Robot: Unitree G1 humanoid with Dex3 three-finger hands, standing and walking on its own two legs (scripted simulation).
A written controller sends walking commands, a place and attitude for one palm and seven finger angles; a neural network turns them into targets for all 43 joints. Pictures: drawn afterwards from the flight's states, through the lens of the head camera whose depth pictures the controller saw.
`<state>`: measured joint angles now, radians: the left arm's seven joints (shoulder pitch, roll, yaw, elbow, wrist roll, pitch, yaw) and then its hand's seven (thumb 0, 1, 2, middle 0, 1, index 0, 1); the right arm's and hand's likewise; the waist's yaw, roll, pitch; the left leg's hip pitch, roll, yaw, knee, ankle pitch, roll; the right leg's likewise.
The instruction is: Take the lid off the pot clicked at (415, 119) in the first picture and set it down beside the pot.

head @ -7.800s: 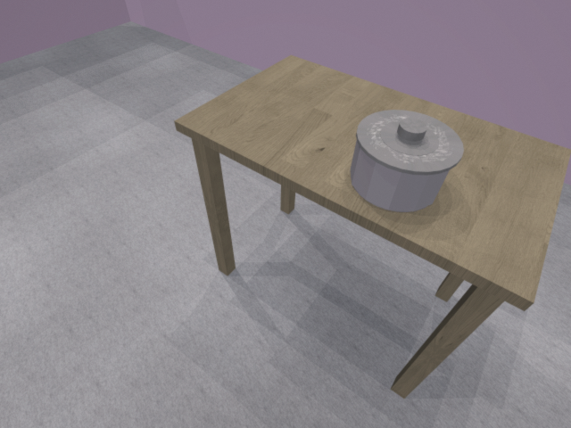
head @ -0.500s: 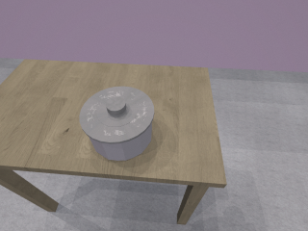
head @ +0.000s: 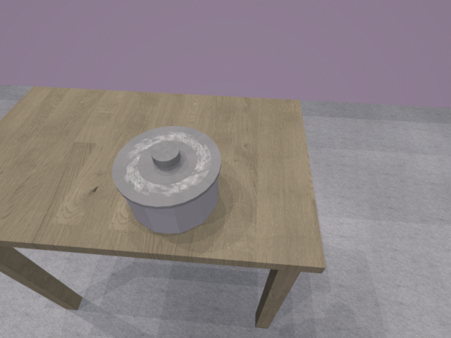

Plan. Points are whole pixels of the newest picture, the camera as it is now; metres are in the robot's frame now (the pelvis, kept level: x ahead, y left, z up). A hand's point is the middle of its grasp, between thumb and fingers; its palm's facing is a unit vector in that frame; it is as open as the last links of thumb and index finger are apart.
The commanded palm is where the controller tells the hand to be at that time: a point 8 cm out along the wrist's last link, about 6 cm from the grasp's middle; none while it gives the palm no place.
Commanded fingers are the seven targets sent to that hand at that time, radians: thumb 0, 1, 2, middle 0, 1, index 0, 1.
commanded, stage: shuffle to correct the standing spot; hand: left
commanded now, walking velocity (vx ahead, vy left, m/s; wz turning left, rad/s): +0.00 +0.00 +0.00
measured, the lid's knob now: (166, 154) +0.42 +0.14 +0.10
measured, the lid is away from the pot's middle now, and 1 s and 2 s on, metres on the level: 0.00 0.00 0.00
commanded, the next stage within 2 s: come to a stop and stand still in 0.28 s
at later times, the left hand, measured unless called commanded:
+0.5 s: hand out of the picture -0.02 +0.23 -0.19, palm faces +0.05 -0.97 -0.24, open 7.4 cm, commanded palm none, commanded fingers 0.00 0.90 0.90 -0.20 -0.30 -0.20 -0.30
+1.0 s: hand out of the picture -0.09 +0.18 -0.18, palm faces +0.00 -0.99 -0.15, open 7.4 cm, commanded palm none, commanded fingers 0.00 0.90 0.90 -0.20 -0.30 -0.20 -0.30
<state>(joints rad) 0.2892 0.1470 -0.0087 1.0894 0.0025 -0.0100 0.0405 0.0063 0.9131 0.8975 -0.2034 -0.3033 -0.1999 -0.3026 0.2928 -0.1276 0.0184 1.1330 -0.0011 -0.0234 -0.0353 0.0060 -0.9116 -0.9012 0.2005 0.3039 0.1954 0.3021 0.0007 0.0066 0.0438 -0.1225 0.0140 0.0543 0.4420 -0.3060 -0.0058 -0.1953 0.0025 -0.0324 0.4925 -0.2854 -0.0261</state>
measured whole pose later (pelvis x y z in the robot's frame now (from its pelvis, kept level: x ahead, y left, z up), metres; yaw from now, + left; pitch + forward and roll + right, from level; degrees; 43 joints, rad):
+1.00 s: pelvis -0.08 +0.03 +0.00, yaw +0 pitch -1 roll +0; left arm 0.35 0.11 -0.02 1.08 0.00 0.00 0.04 0.00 0.91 0.90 -0.20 -0.30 -0.20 -0.30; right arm 0.38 -0.11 -0.01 1.14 -0.01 0.01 -0.03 0.01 -0.91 -0.90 0.20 0.30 0.20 0.30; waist -0.04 0.00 0.02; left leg -0.29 0.01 0.10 0.53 -0.23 0.04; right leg -0.09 0.04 -0.06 0.47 -0.37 -0.05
